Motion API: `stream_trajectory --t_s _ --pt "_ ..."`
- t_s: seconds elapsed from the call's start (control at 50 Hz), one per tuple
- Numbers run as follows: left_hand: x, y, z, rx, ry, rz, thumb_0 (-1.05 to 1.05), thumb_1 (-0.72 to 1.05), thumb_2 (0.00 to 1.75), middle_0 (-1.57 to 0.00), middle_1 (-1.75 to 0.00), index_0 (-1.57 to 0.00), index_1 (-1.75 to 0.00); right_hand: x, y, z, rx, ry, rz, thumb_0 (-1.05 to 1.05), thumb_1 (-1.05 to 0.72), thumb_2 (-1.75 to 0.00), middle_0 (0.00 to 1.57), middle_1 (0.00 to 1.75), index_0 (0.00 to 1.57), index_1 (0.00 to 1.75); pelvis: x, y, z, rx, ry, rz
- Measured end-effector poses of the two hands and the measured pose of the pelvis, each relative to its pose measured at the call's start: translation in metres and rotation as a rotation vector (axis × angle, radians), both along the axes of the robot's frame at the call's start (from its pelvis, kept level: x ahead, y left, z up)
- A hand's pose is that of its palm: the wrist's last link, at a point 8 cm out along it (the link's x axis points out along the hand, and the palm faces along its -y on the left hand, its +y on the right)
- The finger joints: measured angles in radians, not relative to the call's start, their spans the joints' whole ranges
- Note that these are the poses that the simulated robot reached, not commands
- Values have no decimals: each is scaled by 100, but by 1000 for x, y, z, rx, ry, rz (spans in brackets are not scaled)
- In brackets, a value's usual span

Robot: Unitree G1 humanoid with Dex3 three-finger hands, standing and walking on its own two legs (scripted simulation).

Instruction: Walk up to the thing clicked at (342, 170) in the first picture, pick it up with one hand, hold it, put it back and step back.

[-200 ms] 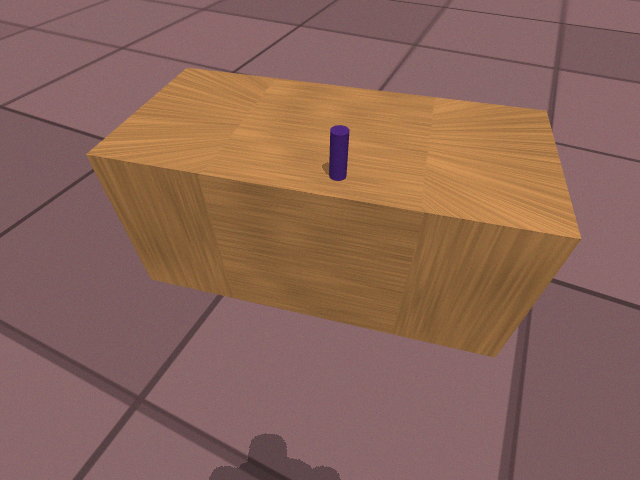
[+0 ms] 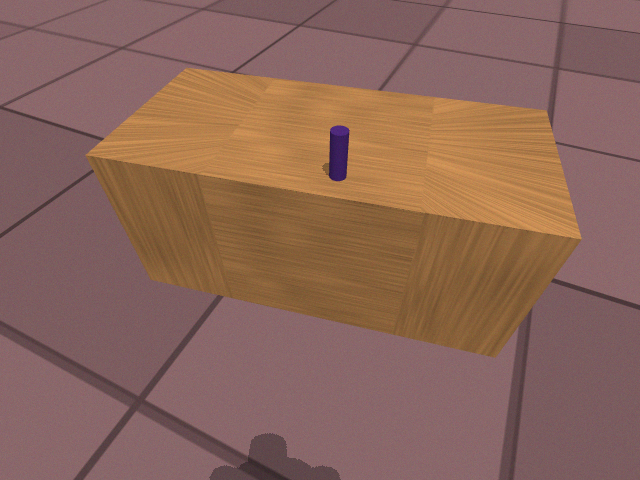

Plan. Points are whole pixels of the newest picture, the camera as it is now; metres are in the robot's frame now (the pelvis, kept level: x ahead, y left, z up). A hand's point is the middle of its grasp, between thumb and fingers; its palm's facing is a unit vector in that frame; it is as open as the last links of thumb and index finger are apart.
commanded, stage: stand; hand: left
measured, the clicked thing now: (338, 154) +0.92 -0.03 -0.11
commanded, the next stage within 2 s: walk up in 0.92 s
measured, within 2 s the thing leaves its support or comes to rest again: neither
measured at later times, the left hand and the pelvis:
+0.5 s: hand out of the picture +0.08 +0.25 -0.16, palm faces -0.03 -0.94 -0.34, open 7.4 cm; pelvis +0.01 +0.00 +0.00, yaw +0 degrees
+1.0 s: hand out of the picture +0.08 +0.26 -0.16, palm faces -0.05 -0.94 -0.34, open 7.4 cm; pelvis +0.01 +0.00 +0.00, yaw -2 degrees
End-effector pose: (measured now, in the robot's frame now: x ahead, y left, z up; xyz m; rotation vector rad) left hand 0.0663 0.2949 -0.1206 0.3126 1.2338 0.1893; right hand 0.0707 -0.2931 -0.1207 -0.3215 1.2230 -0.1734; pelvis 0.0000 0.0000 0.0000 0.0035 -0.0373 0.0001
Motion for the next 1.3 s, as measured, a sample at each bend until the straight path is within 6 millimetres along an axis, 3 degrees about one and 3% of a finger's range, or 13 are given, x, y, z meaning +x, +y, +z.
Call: stream_trajectory --t_s 0.96,1.04,1.16,1.24,1.3 --pt "9 3 2 -1 -7 -9 1 90 90 -20 -30 -20 -30 6 -4 2 -1 -25 -8 0 -90 -89 20 30 20 30 9 -1 -1 5 2 -13" --pt "19 6 3 11 11 -42 1 90 90 -20 -30 -20 -30 -4 -24 6 -25 -81 -52 0 -90 -89 20 30 21 30 16 -11 -5 19 7 -43" --pt "49 -8 11 38 2 -88 1 91 90 -20 -30 -20 -30 -24 -79 4 -76 -21 -101 0 -90 -89 20 30 21 30 39 -41 -12 29 -12 -91" --pt "69 -28 5 84 -23 -103 1 90 90 -20 -30 -20 -30 -13 -121 -15 -99 6 -121 0 -90 -89 20 30 21 30 61 -70 -31 2 -29 -103" --pt "73 -46 4 76 -36 -83 0 91 90 -20 -30 -20 -30 9 -133 -16 -91 9 -123 0 -90 -89 20 30 20 30 75 -82 -30 -9 -35 -113"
